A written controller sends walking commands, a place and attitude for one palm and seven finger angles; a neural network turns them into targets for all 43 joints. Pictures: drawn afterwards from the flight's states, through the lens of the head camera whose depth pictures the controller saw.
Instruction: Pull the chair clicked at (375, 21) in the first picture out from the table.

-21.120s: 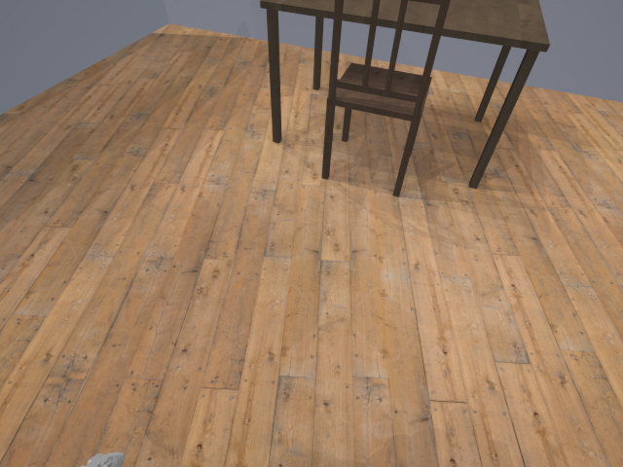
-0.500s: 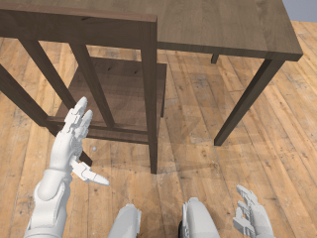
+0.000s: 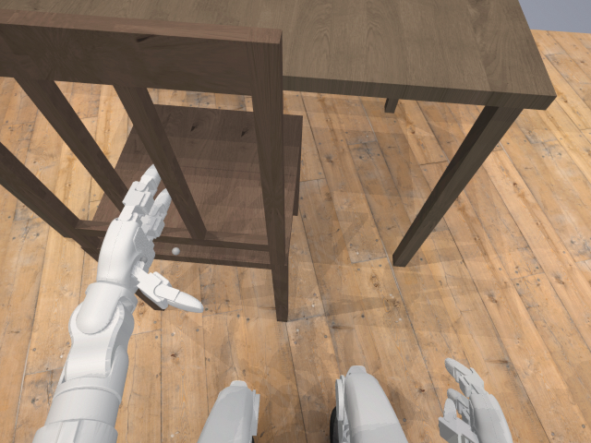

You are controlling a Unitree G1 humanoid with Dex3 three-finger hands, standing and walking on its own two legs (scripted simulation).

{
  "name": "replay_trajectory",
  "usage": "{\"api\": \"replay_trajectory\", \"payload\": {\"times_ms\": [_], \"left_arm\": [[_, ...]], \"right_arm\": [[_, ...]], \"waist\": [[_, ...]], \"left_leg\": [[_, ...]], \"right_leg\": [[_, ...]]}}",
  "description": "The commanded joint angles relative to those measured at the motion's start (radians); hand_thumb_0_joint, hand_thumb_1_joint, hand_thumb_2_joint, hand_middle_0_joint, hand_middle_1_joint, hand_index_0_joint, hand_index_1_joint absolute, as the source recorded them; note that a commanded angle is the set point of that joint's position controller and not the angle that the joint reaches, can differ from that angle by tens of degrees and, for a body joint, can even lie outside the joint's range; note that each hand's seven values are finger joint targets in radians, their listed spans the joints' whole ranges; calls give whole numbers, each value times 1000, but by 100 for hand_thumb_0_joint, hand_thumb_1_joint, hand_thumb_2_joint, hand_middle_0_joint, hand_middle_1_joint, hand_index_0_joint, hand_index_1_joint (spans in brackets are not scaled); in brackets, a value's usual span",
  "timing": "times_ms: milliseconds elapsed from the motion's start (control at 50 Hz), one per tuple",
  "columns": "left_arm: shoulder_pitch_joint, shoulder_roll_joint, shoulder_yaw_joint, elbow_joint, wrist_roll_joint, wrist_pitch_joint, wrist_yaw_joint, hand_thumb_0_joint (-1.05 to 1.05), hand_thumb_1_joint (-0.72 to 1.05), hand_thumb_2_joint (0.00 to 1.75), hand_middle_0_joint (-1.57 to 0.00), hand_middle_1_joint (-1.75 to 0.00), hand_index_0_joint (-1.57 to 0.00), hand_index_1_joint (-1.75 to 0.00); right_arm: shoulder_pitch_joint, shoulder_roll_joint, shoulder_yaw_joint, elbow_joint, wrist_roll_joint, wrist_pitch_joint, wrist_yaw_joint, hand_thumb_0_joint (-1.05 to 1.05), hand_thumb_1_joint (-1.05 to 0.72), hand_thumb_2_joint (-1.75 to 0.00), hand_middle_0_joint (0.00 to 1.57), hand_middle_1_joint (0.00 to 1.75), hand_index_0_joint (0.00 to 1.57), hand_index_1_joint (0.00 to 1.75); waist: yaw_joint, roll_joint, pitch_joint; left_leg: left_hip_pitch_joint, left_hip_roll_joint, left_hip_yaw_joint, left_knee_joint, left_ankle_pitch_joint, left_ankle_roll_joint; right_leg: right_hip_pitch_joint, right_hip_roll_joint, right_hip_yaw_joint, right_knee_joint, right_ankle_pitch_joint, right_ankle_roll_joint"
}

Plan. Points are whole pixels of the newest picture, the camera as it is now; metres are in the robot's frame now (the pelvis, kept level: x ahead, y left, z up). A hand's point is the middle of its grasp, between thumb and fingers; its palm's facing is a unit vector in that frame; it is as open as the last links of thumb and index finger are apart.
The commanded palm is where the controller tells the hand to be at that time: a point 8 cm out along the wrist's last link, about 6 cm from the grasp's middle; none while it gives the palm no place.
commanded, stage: push the fingers through the gap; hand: left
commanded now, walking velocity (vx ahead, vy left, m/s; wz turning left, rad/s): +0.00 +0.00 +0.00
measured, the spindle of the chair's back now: (104, 173) +0.46 +0.27 +0.05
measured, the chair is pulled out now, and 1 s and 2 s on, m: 0.00 0.00 0.00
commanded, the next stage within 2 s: hook a spindle and tug to test in 1.12 s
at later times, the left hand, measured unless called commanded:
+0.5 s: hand (177, 216) +0.40 +0.17 +0.04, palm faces -0.08 -1.00 -0.04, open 16.9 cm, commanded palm +0.38 +0.22 +0.03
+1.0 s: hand (188, 203) +0.43 +0.16 +0.03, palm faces -0.08 -1.00 -0.04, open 16.9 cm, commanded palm +0.40 +0.21 +0.03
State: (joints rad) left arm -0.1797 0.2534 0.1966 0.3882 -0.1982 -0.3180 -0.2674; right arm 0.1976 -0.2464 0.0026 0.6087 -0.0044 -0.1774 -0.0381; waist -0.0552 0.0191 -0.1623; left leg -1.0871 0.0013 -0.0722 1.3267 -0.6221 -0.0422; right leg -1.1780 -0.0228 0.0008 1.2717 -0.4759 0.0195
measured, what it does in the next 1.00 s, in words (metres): stands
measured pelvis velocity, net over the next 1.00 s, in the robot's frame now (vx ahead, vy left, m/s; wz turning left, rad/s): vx -0.01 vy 0.00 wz -0.01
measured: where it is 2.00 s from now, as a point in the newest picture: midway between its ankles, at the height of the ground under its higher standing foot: outside the picture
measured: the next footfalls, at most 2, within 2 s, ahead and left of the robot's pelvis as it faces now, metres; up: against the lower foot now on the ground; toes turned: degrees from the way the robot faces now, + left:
none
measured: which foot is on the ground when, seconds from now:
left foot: down 0.00-1.00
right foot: down 0.00-1.00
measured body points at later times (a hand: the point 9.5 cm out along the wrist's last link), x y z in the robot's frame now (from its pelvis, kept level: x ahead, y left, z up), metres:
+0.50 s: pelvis -0.01 +0.00 +0.00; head +0.11 +0.01 +0.43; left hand +0.40 +0.22 +0.04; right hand +0.12 -0.26 -0.11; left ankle +0.01 +0.14 -0.61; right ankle +0.07 -0.13 -0.61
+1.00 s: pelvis -0.01 +0.00 +0.00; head +0.12 +0.01 +0.43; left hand +0.43 +0.21 +0.03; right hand +0.08 -0.26 -0.12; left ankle +0.01 +0.14 -0.61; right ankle +0.07 -0.13 -0.61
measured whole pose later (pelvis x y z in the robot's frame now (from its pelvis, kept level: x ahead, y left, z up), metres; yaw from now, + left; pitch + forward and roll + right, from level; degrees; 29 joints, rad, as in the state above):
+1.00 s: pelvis -0.01 +0.00 +0.00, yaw -1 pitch +24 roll +0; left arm -0.55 0.32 0.29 0.81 -0.13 -0.39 -0.24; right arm 0.27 -0.25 0.01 0.65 -0.03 -0.11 -0.01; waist -0.11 0.01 -0.16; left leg -1.15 0.01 -0.05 1.33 -0.60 -0.03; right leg -1.24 -0.02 0.02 1.27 -0.44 0.03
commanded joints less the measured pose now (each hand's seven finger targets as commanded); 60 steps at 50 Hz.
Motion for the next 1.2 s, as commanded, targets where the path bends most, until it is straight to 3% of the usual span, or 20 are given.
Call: {"api": "replay_trajectory", "payload": {"times_ms": [0,40,60,100,160,260,360,420,460,480,540,600,680,700,800,900,960,1020,1080,1180], "left_arm": [[-273,164,90,-216,-15,-105,27,0,-50,30,-6,-8,-6,-8],[-296,165,90,-200,-10,-133,31,0,-50,30,-6,-8,-6,-8],[-308,203,119,-196,-4,-145,34,0,-50,30,-6,-8,-6,-8],[-307,183,95,-163,7,-154,27,0,-50,30,-6,-8,-6,-8],[-307,146,59,-102,8,-135,9,0,-50,30,-6,-8,-6,-8],[-419,169,69,-33,0,-98,-6,0,-50,30,-6,-8,-6,-8],[-524,225,120,-57,4,-149,19,0,-50,30,-6,-8,-6,-8],[-523,199,98,-27,18,-167,27,0,-50,30,-6,-8,-6,-8],[-512,220,108,34,29,-158,25,0,-50,30,-6,-8,-6,-8],[-506,194,88,59,35,-149,21,0,-50,30,-6,-8,-6,-8],[-528,197,87,132,36,-119,15,0,-50,30,-6,-8,-6,-8],[-590,192,88,134,32,-125,20,0,-50,30,-6,-8,-6,-8],[-728,285,151,119,38,-177,40,0,-50,30,-6,-8,-6,-8],[-742,258,126,123,46,-189,42,0,-50,30,-6,-8,-6,-8],[-692,225,99,178,60,-187,33,0,-50,30,-6,-8,-6,-8],[-666,244,129,249,50,-135,25,0,-50,30,-6,-8,-6,-8],[-702,285,162,174,44,-160,34,0,-50,30,-6,-8,-6,-8],[-693,281,159,122,41,-202,38,0,-50,30,-6,-8,-6,-8],[-676,250,127,142,50,-212,31,0,-50,30,-6,-8,-6,-8],[-652,232,107,249,52,-163,8,0,-50,30,-6,-8,-6,-8]], "right_arm": [[24,-132,-62,-113,1,-43,-13,0,-90,-90,20,30,20,30],[27,-130,-61,-105,-2,-43,-11,0,-90,-90,20,30,20,30],[34,-134,-61,-100,-6,-44,-11,0,-90,-90,20,30,20,30],[34,-131,-60,-97,-5,-38,-7,0,-90,-90,20,30,20,30],[44,-136,-63,-94,-2,-34,-3,0,-90,-90,20,30,20,30],[63,-146,-62,-84,5,-23,-12,0,-90,-90,20,30,20,30],[73,-142,-60,-77,-7,-27,-12,0,-90,-90,20,30,20,30],[81,-140,-64,-65,-12,-24,-4,0,-90,-90,20,30,20,30],[91,-148,-63,-63,-12,-15,-1,0,-90,-90,20,30,20,30],[90,-146,-62,-62,-11,-11,2,0,-90,-90,20,30,20,30],[101,-153,-63,-63,-4,4,3,0,-90,-90,20,30,20,30],[106,-149,-60,-67,-6,6,3,0,-90,-90,20,30,20,30],[125,-153,-58,-46,-16,0,-2,0,-90,-90,20,30,20,30],[124,-150,-59,-46,-18,-2,0,0,-90,-90,20,30,20,30],[137,-156,-64,-45,-21,8,13,0,-90,-90,20,30,20,30],[148,-161,-62,-51,-12,31,14,0,-90,-90,20,30,20,30],[144,-158,-61,-63,-15,29,11,0,-90,-90,20,30,20,30],[142,-150,-63,-59,-18,23,14,0,-90,-90,20,30,20,30],[142,-150,-64,-48,-18,21,17,0,-90,-90,20,30,20,30],[134,-159,-61,-47,-9,34,14,0,-90,-90,20,30,20,30]], "waist": [[-2,-2,-402],[-6,-6,-404],[1,2,-420],[-1,32,-412],[-14,28,-401],[-33,-3,-381],[-21,41,-447],[-21,59,-470],[-24,44,-447],[-26,57,-434],[-41,3,-395],[-38,19,-402],[-49,23,-447],[-53,46,-462],[-45,82,-490],[-51,-13,-442],[-40,18,-481],[-33,33,-512],[-46,46,-475],[-58,21,-381]], "left_leg": [[115,-25,66,-191,313,38],[107,-26,69,-188,308,39],[107,-25,66,-188,323,38],[118,-24,68,-191,328,35],[115,-23,69,-194,304,37],[95,-22,63,-199,263,39],[129,-25,62,-195,313,38],[152,-23,62,-193,340,32],[130,-22,59,-197,328,33],[132,-21,60,-198,330,30],[86,-21,63,-202,267,35],[91,-25,63,-205,271,36],[86,-25,62,-191,270,42],[101,-28,64,-186,272,42],[139,-24,62,-190,324,33],[56,-25,69,-195,270,44],[81,-28,75,-194,296,46],[112,-27,75,-192,330,42],[118,-24,74,-194,320,40],[58,-25,74,-200,223,43]], "right_leg": [[387,20,-19,-157,213,-27],[392,21,-16,-156,214,-27],[400,23,-16,-147,226,-30],[382,22,-18,-142,230,-33],[364,24,-22,-154,205,-33],[352,23,-20,-171,170,-30],[365,25,-19,-150,209,-33],[359,24,-23,-142,231,-34],[353,27,-26,-143,218,-37],[337,24,-30,-142,219,-37],[333,25,-25,-162,175,-34],[335,26,-25,-161,178,-35],[344,29,-15,-151,181,-33],[331,29,-13,-149,180,-33],[324,27,-26,-137,220,-40],[362,29,-18,-158,200,-32],[384,31,-12,-155,228,-33],[408,34,-9,-151,263,-33],[377,34,-16,-153,250,-34],[332,28,-14,-177,154,-34]]}}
